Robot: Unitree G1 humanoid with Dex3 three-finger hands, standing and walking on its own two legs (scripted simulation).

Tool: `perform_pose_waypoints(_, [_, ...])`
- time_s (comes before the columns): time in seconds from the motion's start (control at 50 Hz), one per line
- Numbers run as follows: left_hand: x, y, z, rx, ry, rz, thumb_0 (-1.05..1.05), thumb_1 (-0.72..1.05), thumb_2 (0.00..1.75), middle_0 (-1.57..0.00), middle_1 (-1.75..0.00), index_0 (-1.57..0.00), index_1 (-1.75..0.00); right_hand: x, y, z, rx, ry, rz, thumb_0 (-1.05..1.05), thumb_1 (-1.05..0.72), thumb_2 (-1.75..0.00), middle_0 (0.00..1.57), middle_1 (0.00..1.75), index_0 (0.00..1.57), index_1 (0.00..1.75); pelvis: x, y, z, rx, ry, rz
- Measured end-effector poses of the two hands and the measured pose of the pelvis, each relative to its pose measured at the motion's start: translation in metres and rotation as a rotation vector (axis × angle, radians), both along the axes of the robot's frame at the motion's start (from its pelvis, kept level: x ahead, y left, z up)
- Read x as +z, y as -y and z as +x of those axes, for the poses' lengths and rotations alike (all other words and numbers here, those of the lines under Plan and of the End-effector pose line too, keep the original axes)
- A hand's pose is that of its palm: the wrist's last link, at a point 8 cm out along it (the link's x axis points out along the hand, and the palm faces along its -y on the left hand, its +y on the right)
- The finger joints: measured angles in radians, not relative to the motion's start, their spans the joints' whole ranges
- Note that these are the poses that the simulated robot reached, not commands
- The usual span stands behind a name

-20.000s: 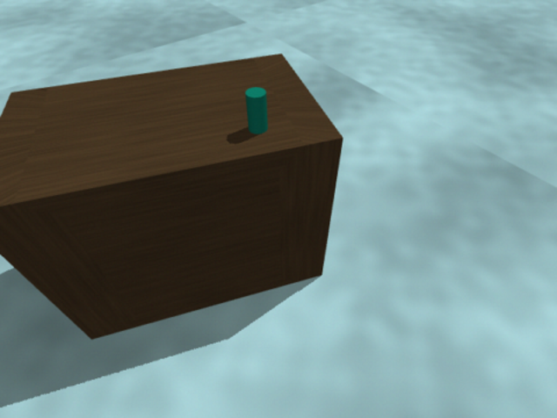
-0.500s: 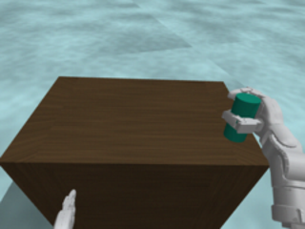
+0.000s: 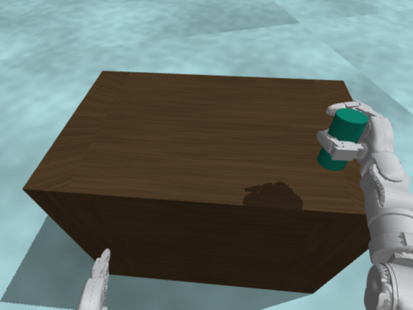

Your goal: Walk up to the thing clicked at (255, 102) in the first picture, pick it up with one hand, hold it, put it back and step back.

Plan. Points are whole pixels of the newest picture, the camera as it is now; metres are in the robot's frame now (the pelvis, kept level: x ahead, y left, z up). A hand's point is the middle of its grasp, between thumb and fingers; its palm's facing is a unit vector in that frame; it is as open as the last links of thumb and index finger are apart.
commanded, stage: crouch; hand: right
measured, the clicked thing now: (340, 140) +0.44 -0.19 +0.12
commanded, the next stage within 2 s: lower in 0.50 s
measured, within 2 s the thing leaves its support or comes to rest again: neither
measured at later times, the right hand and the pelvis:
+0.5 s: hand (328, 135) +0.48 -0.18 +0.10, palm faces +0.05 +1.00 +0.01, open 7.8 cm; pelvis +0.02 -0.01 -0.01, yaw +1 degrees
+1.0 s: hand (316, 148) +0.49 -0.17 +0.05, palm faces +0.04 +1.00 +0.02, open 7.8 cm; pelvis +0.00 -0.01 -0.03, yaw +1 degrees
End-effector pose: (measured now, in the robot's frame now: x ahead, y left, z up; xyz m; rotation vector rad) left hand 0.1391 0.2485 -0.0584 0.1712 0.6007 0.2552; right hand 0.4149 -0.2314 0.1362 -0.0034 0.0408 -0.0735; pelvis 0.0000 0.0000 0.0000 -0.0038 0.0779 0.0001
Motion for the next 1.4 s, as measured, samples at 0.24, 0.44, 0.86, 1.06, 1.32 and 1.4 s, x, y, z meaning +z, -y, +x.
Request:
perform_pose_waypoints(0.24, [0.001,-0.003,0.001,0.019,-0.045,0.038,-0.01,-0.52,0.05,-0.06,-0.05,-0.06,-0.05,-0.021,-0.003,0.023,0.048,-0.007,0.02,0.03,0.09,-1.13,0.93,1.1,0.82,1.05,-0.004,0.005,0.007,0.006,-0.053,0.005])
perform_pose_waypoints(0.44, [0.01,-0.004,0.009,0.024,-0.028,0.054,-0.01,-0.51,0.04,-0.06,-0.05,-0.06,-0.05,-0.032,0.002,0.036,0.021,0.001,0.012,0.03,0.09,-1.13,0.93,1.1,0.82,1.05,-0.007,0.006,0.014,0.01,-0.084,0.01])
perform_pose_waypoints(0.86, [0.001,0.0,0.004,0.013,-0.039,0.057,-0.01,-0.52,0.04,-0.06,-0.05,-0.06,-0.05,-0.07,-0.004,0.046,0.04,-0.032,0.018,0.03,0.09,-1.13,0.93,1.1,0.82,1.05,-0.021,0.008,0.009,0.011,-0.145,0.009])
perform_pose_waypoints(1.06, [-0.001,-0.01,-0.007,0.021,-0.047,0.113,-0.01,-0.52,0.05,-0.06,-0.05,-0.06,-0.06,-0.089,-0.007,0.049,0.032,-0.015,0.028,0.03,0.1,-1.14,0.93,1.1,0.82,1.05,-0.034,0.008,0.001,0.011,-0.183,0.013])
perform_pose_waypoints(1.32, [-0.001,-0.001,-0.009,0.001,-0.021,0.117,-0.01,-0.51,0.04,-0.06,-0.05,-0.06,-0.05,-0.102,-0.003,0.058,0.022,-0.016,0.006,0.03,0.1,-1.14,0.93,1.1,0.82,1.05,-0.045,0.01,-0.002,0.01,-0.218,0.019])
perform_pose_waypoints(1.4, [0.0,-0.006,-0.011,0.006,-0.023,0.142,-0.01,-0.52,0.04,-0.06,-0.05,-0.06,-0.05,-0.107,-0.003,0.059,0.018,-0.014,0.019,0.03,0.1,-1.14,0.93,1.1,0.82,1.05,-0.047,0.011,-0.002,0.008,-0.225,0.022])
